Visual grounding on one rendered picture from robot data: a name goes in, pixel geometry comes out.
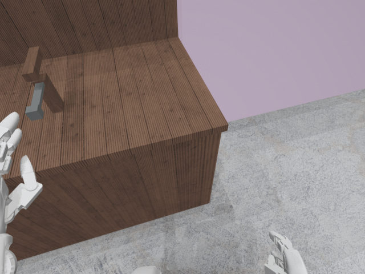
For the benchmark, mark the robot right hand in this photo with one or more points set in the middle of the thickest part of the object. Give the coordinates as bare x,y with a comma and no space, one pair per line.
290,263

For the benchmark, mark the tap lever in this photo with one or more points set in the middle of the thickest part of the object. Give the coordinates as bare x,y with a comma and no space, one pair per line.
34,112

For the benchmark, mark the robot left hand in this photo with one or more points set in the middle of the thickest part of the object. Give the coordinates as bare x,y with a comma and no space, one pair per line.
24,194

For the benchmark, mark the counter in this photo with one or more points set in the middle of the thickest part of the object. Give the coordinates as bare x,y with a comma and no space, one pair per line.
130,131

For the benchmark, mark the left robot forearm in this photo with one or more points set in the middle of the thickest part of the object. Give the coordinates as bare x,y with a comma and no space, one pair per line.
8,261

